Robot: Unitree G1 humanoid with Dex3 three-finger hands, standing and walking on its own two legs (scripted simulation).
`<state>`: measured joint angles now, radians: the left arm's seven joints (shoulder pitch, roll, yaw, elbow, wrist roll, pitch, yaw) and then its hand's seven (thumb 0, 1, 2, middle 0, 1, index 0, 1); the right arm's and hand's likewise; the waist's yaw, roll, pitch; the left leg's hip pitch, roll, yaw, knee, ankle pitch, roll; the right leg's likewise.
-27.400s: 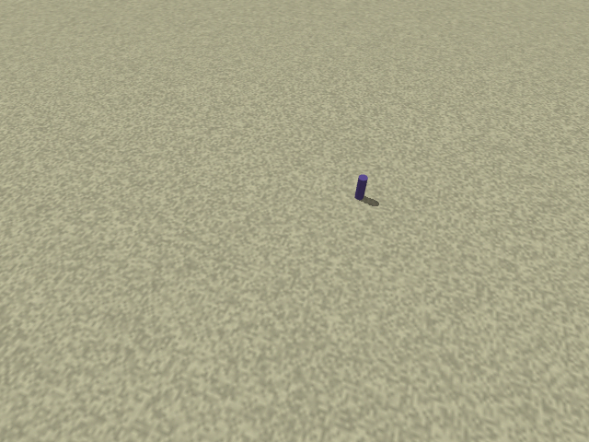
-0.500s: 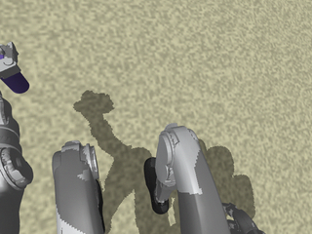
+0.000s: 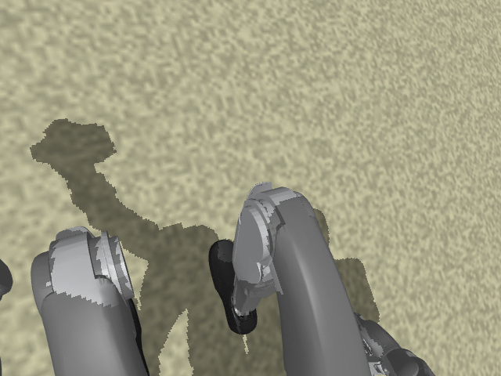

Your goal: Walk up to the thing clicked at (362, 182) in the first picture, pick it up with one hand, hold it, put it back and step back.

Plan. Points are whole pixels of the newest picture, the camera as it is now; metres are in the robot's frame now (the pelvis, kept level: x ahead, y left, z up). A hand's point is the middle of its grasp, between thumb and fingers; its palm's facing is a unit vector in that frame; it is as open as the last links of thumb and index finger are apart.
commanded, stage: crouch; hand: left
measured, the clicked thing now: out of the picture +0.51 +0.30 -0.14
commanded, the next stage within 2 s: lower in 0.14 s
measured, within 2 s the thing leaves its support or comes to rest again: neither
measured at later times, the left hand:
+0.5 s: hand out of the picture +0.53 +0.29 -0.14, palm faces +0.39 -0.92 -0.01, open 3.9 cm
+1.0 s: hand out of the picture +0.53 +0.28 -0.18, palm faces +0.39 -0.92 -0.01, open 3.9 cm
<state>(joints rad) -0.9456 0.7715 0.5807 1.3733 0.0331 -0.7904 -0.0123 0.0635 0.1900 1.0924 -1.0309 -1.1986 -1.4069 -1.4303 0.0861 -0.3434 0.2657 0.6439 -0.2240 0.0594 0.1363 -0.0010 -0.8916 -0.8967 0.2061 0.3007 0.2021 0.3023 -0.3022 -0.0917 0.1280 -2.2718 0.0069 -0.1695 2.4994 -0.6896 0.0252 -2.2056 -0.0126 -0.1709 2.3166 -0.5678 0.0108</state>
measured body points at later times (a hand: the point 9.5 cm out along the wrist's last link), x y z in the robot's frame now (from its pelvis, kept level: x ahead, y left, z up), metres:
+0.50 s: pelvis +0.00 +0.00 -0.01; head +0.27 +0.13 +0.33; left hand +0.50 +0.33 -0.13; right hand +0.07 -0.27 -0.07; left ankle +0.08 +0.12 -0.28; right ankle +0.14 -0.11 -0.28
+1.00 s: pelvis +0.00 +0.01 -0.01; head +0.28 +0.15 +0.30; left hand +0.50 +0.33 -0.17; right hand +0.09 -0.26 -0.06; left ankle +0.08 +0.12 -0.28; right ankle +0.14 -0.11 -0.28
